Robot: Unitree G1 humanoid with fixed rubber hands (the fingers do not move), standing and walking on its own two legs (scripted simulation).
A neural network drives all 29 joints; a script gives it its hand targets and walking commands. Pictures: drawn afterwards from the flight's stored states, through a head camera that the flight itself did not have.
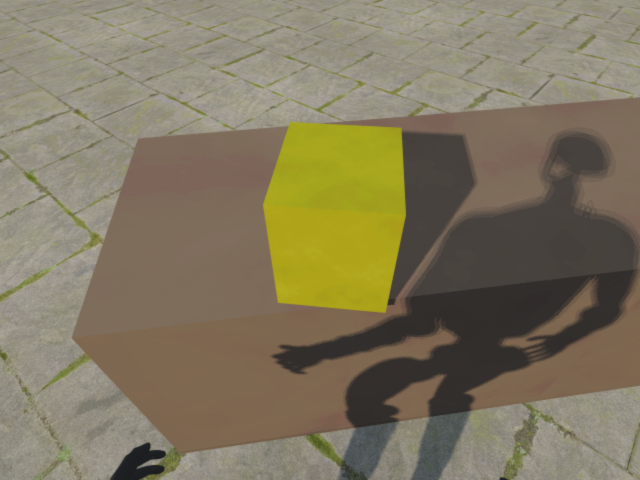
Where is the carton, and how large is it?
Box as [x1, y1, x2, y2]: [263, 122, 405, 312]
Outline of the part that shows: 290,122 263,203 278,302 385,312 405,216 401,128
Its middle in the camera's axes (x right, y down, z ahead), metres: +0.03 -0.04 +0.66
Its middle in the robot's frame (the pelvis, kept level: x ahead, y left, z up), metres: +0.53 -0.04 +0.02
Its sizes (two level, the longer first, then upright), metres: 0.214 0.188 0.229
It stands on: a pedestal, 0.67 m high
